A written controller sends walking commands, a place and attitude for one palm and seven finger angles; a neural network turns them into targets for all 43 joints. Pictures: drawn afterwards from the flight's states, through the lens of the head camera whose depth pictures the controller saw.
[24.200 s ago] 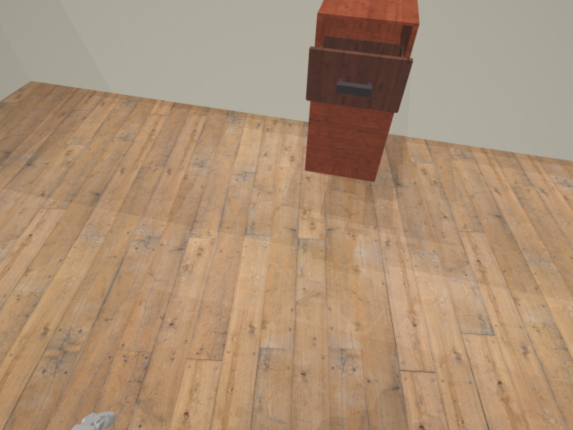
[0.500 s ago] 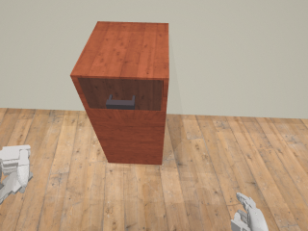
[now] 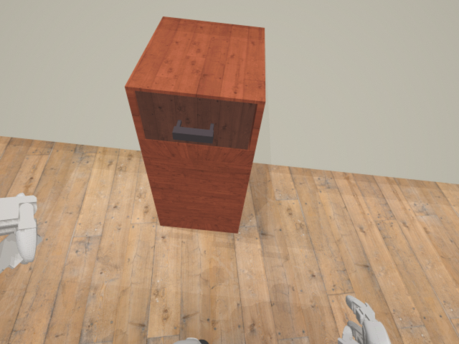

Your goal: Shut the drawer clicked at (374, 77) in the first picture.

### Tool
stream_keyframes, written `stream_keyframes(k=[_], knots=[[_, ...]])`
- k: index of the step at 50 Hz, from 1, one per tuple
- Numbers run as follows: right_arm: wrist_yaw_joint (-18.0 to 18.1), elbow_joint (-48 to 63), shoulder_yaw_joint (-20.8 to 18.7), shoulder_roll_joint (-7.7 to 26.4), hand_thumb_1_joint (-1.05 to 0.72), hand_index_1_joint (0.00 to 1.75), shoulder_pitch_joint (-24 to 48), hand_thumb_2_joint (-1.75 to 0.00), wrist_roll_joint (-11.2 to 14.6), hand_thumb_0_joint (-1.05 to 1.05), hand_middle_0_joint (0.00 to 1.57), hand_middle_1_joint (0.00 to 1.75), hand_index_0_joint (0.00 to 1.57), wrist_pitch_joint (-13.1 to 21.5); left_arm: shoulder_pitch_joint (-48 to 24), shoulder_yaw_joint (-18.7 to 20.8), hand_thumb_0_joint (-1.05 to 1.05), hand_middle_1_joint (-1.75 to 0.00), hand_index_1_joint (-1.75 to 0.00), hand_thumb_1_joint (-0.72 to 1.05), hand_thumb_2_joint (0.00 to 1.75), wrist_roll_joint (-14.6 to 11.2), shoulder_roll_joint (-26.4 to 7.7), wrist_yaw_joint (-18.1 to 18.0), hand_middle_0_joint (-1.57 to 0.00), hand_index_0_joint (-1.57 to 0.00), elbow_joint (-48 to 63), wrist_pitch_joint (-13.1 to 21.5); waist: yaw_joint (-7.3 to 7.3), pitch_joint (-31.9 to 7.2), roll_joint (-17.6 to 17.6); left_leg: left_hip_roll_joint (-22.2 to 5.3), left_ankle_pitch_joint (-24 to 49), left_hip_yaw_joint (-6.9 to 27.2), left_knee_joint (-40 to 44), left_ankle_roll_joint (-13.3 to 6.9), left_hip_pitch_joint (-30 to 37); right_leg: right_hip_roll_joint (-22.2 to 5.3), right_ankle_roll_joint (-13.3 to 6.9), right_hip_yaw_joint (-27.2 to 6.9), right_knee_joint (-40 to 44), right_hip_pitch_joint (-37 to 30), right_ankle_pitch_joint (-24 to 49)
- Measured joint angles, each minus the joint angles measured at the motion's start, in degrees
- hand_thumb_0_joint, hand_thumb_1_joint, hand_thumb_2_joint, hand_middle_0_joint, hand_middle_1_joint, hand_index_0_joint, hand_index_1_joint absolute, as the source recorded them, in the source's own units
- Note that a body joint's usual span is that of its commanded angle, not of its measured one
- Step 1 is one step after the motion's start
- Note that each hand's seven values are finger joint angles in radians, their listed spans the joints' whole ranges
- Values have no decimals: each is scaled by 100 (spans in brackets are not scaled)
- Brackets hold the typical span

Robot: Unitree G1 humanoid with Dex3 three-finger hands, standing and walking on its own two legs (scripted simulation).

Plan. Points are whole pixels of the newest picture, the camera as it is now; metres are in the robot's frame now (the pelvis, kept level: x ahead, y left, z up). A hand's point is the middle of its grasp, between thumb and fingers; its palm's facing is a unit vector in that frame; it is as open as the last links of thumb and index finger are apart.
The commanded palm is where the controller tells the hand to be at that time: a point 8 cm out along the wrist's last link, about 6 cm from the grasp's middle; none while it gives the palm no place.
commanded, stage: step back with the hand held close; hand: left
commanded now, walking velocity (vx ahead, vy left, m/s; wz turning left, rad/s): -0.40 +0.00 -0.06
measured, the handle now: (194, 129) +0.67 +0.12 -0.08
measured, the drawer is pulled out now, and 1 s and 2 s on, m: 0.00 0.00 0.00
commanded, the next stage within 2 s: stop stepping back and stand still in 0.22 s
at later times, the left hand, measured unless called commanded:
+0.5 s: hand out of the picture +0.08 +0.22 +0.17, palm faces +0.32 -0.82 -0.48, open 3.2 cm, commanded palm +0.04 +0.25 +0.18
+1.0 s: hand out of the picture -0.01 +0.23 +0.17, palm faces +0.24 -0.84 -0.49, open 3.3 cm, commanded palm -0.06 +0.28 +0.18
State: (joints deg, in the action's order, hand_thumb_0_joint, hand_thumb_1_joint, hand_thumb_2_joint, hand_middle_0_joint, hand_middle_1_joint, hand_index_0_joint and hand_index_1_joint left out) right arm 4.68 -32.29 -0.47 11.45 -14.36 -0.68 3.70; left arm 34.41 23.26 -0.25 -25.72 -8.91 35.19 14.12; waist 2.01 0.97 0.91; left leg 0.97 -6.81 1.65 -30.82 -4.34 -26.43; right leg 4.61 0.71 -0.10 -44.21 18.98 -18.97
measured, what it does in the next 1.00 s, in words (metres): walks backwards: right foot, then left foot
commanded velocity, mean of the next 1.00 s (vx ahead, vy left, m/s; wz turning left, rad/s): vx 0.01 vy -0.03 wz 0.00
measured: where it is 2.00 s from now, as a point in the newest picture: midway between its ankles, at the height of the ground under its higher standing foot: outside the picture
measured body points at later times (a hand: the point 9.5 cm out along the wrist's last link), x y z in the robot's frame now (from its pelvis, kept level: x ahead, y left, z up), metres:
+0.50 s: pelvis -0.11 -0.02 -0.01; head -0.12 +0.00 +0.44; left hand +0.05 +0.27 +0.20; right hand +0.03 -0.28 -0.07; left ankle +0.01 +0.05 -0.73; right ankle -0.21 -0.13 -0.73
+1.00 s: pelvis -0.22 +0.02 +0.00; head -0.20 +0.03 +0.45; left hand -0.03 +0.28 +0.20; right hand -0.07 -0.20 -0.08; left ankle -0.09 +0.09 -0.70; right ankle -0.23 -0.07 -0.73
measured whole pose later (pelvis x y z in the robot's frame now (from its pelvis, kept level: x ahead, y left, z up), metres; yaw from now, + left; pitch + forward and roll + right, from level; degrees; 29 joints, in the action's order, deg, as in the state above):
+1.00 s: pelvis -0.22 +0.02 +0.00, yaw -5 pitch +0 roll -1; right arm 2.7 -32.5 3.1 7.6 -13.4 -0.7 4.2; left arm 39.4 22.0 -2.6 -25.4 -7.6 39.1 9.3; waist 0.2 1.2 -1.6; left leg 1.1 -18.9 -2.6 -42.6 0.8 -30.5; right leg 2.9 -5.3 4.1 -27.8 12.0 -18.2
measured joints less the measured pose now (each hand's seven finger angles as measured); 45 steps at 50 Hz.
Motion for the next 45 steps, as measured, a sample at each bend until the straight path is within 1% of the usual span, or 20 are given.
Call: stream_keyframes(k=[2,5,8,10,13,15,17,19,21,23,25,27,30,32,33,35,37,39,42,45], knots=[[-26,-44,18,-59,-90,30,-2,-90,-22,1,20,30,20,70,127,213,2,-160,-160,88,90,-62,-68,-18,-140,-141,81,91,-50,-152,-46,-18,148,-11,183,24,-140,12,-26,-78,133,-333,-315],[-87,-133,63,-142,-90,30,188,-90,-70,1,20,30,20,187,302,360,2,-160,-160,89,90,-205,-83,-8,-140,-141,151,210,-174,-263,-199,-48,417,-162,502,80,-367,-106,-105,-119,915,-868,-597],[-175,-183,90,-146,-90,30,590,-90,-132,1,20,30,20,282,205,249,2,-160,-160,89,90,-240,-56,74,-140,-141,162,294,-313,-70,-296,-106,707,-351,691,132,-606,-213,-130,-153,1822,-1245,-188],[-231,-182,93,-113,-90,30,945,-90,-147,1,20,30,20,296,30,140,2,-160,-160,89,90,-222,-95,169,-140,-141,196,333,-381,244,-284,-196,893,-453,732,160,-716,-200,-115,-220,2064,-1242,-453],[-303,-100,56,-43,-90,30,1271,-90,-111,1,20,30,20,226,-131,3,2,-160,-160,89,90,-233,-244,329,-140,-141,360,310,-307,707,7,-403,1188,-312,803,217,-713,52,-143,-136,1814,-1108,-500],[-320,-11,71,-41,-90,30,1210,-90,6,1,20,30,20,112,45,99,2,-160,-160,89,90,-303,-429,417,-140,-141,575,345,-238,784,143,-537,1250,-201,714,261,-684,221,-186,-69,1729,-1155,-430],[-283,17,127,-94,-90,30,964,-90,155,1,20,30,20,-40,431,374,2,-160,-160,88,90,-374,-655,449,-140,-141,734,449,-160,617,48,-515,613,-165,239,294,-684,242,-240,-42,1658,-1240,-450],[-242,14,142,-127,-90,30,633,-90,247,1,20,30,20,-174,791,601,2,-160,-160,88,90,-439,-736,416,-140,-141,762,479,-144,296,-164,-354,-173,-222,-387,315,-579,128,-263,-77,1585,-1300,-502],[-186,5,118,-54,-90,30,329,-90,248,1,20,30,20,-239,993,665,1,-160,-160,88,90,-487,-584,364,-140,-141,638,376,-161,-80,-229,-250,-106,-332,-391,295,-163,42,-244,-142,1515,-1329,-552],[-96,-45,38,56,-90,30,197,-90,234,1,20,30,20,-203,816,546,1,-160,-160,88,90,-478,-314,294,-140,-141,294,218,-130,-268,-222,-105,-42,-371,-167,135,24,-86,-174,-137,1345,-1292,-617],[-37,-82,-16,194,-90,30,169,-90,229,1,20,30,20,-121,450,309,1,-160,-160,88,90,-432,22,214,-140,-141,-204,79,-175,-282,-134,-46,99,-421,-60,78,94,-163,-114,-153,1254,-1271,-605],[9,-104,-47,289,-90,30,166,-90,188,1,20,30,20,-73,152,70,1,-160,-160,88,90,-367,323,151,-140,-141,-635,-105,-165,-276,-3,-27,228,-396,82,73,117,-175,-87,-115,1287,-1247,-499],[41,-120,-44,264,-90,30,147,-90,133,1,20,30,20,-53,-51,-252,1,-160,-160,89,90,-255,562,139,-140,-141,-836,-329,-112,-187,22,29,-138,-289,159,186,70,-201,-122,12,1420,-1227,-405],[26,-130,-5,201,-90,30,86,-90,113,1,20,30,20,-16,47,-415,2,-160,-160,89,90,-223,573,150,-140,-141,-541,-398,-145,-130,-70,24,-637,-226,-248,329,-61,-213,-199,78,1477,-1205,-260],[11,-148,19,169,-90,30,47,-90,103,1,20,30,20,2,152,-465,2,-160,-160,89,90,-209,558,153,-140,-141,-319,-393,-188,-124,-135,6,-692,-191,-546,364,-48,-223,-218,81,1457,-1184,-143],[-14,-182,48,124,-90,30,-80,-90,85,1,20,30,20,41,337,-524,2,-160,-160,89,90,-184,494,159,-140,-141,99,-326,-205,-220,-197,-84,-760,-109,-757,389,206,-195,-149,96,1323,-1110,-201],[18,-246,49,58,-90,30,-113,-90,71,1,20,30,20,107,221,-486,2,-160,-160,89,90,-156,383,136,-140,-141,298,-239,-160,-238,-282,-42,-523,-88,-608,255,265,-274,-106,174,986,-923,-515],[44,-292,90,-48,-90,30,-18,-90,58,1,20,30,20,170,-97,-350,2,-160,-160,88,90,-101,314,71,-141,-141,164,-202,-183,-103,-328,-7,-302,-181,-440,130,302,-255,-124,52,312,-599,-824],[-20,-265,190,-253,-90,30,73,-90,9,1,20,30,20,220,-372,-103,2,-160,-160,88,90,-135,170,29,-141,-141,-181,-307,-93,32,-227,-15,-80,-192,150,194,473,-124,-191,105,-436,-218,-955],[-129,-161,314,-421,-90,30,29,-90,-9,1,20,30,20,186,-147,-5,2,-160,-160,89,90,-222,72,27,-140,-141,-218,-426,-14,15,-122,-65,-84,-216,706,277,604,-32,-261,414,38,-342,-1092]])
